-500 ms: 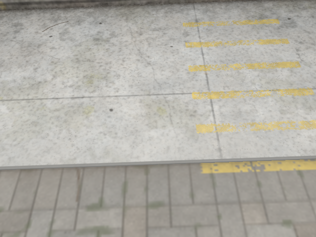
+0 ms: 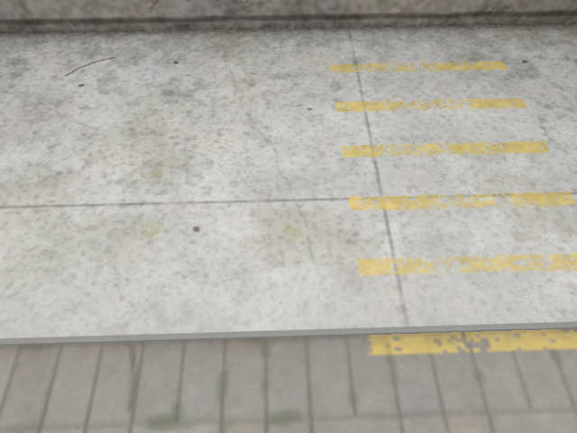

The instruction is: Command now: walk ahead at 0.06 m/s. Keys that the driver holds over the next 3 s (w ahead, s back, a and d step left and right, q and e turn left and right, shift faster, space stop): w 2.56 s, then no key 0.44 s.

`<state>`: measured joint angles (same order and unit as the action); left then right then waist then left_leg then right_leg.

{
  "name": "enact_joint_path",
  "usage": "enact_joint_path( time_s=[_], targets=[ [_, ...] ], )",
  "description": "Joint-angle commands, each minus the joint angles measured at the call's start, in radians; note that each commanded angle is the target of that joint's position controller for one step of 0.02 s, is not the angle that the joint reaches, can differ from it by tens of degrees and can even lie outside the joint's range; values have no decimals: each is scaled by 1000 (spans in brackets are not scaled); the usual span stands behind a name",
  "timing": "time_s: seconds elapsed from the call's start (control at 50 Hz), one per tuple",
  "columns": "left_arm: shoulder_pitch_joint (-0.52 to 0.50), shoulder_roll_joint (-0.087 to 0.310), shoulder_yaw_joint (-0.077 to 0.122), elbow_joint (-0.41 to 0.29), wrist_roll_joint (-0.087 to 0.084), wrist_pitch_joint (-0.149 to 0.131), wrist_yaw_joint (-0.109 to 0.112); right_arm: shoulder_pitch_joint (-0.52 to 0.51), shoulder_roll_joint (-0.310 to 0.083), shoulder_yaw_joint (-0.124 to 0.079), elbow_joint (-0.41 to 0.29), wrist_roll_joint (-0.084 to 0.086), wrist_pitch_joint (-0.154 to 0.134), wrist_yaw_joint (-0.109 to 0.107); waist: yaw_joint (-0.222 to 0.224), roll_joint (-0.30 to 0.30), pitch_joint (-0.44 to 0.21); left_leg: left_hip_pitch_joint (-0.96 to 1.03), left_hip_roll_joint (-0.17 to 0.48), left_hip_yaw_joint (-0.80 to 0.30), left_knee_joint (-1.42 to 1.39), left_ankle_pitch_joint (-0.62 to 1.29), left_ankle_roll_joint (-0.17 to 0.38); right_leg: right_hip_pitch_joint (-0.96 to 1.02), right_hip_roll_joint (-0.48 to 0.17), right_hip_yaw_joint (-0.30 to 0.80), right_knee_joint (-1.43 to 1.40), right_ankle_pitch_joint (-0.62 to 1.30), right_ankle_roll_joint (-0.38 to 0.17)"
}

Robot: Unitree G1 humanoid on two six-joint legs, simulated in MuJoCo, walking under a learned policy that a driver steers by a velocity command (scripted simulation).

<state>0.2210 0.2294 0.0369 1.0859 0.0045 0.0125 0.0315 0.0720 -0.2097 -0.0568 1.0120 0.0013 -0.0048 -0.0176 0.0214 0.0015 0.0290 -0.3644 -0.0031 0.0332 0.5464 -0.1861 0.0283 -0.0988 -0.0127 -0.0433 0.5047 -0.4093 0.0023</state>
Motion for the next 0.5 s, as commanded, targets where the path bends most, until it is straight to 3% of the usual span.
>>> enact_joint_path(
  time_s=[0.02, 0.08, 0.12, 0.14, 0.16, 0.2, 0.22, 0.24, 0.26, 0.28, 0.3, 0.32, 0.34, 0.38, 0.42, 0.5],
  targets=[
    [93, 76, 9, 6, 1, -4, 3, -5, -105, -20, -26, 1, 2, -6, 3, 2, -86, 225, 72, -83, -47, 201, 73, -143, -35, 22, -97, 119, -26],
    [90, 121, 20, -7, -13, -10, 8, -23, -124, -29, -30, 12, 6, -11, 1, -57, 34, 95, 7, -30, -13, -316, 51, -216, -83, 101, -170, -252, -98],
    [143, 163, 32, -6, -20, -35, 11, -95, -107, -27, -59, 18, -22, -2, 31, -127, 126, -75, -34, 34, 104, -255, 26, -150, -209, 275, -285, -326, -171],
    [131, 189, 41, -6, -24, -51, 13, -109, -98, -26, -67, 21, -40, 7, 24, -167, 170, -148, -15, 41, 167, -179, 30, -111, -288, 355, -310, -267, -202],
    [126, 183, 43, -6, -23, -66, 13, -100, -95, -26, -68, 19, -54, 16, 14, -172, 180, -189, 13, 24, 195, -169, 39, -71, -324, 371, -288, -150, -215],
    [122, 155, 40, -10, -30, -81, 5, -43, -84, -28, -53, 26, -74, 30, -19, -149, 157, -143, 22, 37, 133, -178, 56, -31, -306, 304, -213, 52, -192],
    [86, 150, 37, -24, -31, -83, -1, 36, -87, -35, -25, 32, -79, 34, -65, -132, 129, 19, -5, 61, 39, -158, 69, -96, -254, 231, -154, 150, -159],
    [54, 148, 36, -40, -28, -87, -6, 149, -122, -56, 14, 31, -80, 35, -115, -102, 69, 221, -21, 37, -4, -95, 85, -179, -184, 155, -28, 330, -122],
    [35, 116, 27, -71, -29, -94, -7, 266, -210, -83, 40, 27, -85, 32, -145, 78, 10, 395, 118, -240, -132, -115, 164, -342, -52, 13, 281, 424, -50],
    [49, 57, 11, -98, -21, -107, -5, 403, -262, -88, 67, 23, -86, 42, -174, 311, -106, 581, 342, -678, -328, -166, 304, -544, 59, 12, 631, -48, -2],
    [6, 97, 25, -114, -39, -118, -13, 339, -184, -52, 59, 15, -98, 44, -130, 194, -74, 539, 387, -732, -345, -207, 294, -639, 13, 134, 782, -138, -30],
    [-11, 108, 31, -120, -56, -123, -22, 259, -141, -34, 35, 12, -106, 45, -96, 130, -11, 464, 362, -608, -337, -195, 259, -669, -37, 140, 824, -68, -62],
    [-14, 103, 35, -116, -57, -125, -23, 213, -117, -22, 20, 7, -109, 47, -70, 65, 8, 401, 321, -496, -355, -191, 223, -656, -79, 131, 784, 26, -85],
    [5, 103, 50, -107, -42, -112, -19, 182, -97, -7, 10, -1, -107, 45, -33, 60, 29, 306, 252, -332, -393, -100, 175, -581, -128, 114, 664, 134, -86],
    [0, 86, 55, -108, -35, -97, -20, 221, -114, -5, 18, -4, -102, 32, -28, 66, 32, 279, 225, -256, -425, -33, 172, -553, -131, 87, 579, 178, -61],
    [-144, 62, 51, -164, -22, -88, -20, 271, -166, -13, 19, -5, -95, 5, -52, 49, 62, 277, 228, -196, -464, 32, 182, -613, -124, 65, 342, 309, -7]
  ],
)
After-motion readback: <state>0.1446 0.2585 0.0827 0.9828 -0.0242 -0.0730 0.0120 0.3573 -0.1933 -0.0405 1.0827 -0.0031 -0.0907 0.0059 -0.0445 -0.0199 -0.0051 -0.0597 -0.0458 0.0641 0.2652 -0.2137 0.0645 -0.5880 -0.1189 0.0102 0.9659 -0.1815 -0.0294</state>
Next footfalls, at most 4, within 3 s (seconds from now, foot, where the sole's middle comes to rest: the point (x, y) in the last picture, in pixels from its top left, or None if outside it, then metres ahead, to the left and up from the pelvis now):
0.76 right None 0.42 -0.14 -0.77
1.34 left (274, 326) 0.76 0.08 -0.77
1.90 right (359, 231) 1.07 -0.15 -0.77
2.46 left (281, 157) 1.38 0.09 -0.77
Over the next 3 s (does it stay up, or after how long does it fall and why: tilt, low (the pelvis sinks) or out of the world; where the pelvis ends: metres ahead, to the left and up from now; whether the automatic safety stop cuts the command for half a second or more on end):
stays up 1.44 -0.03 0.00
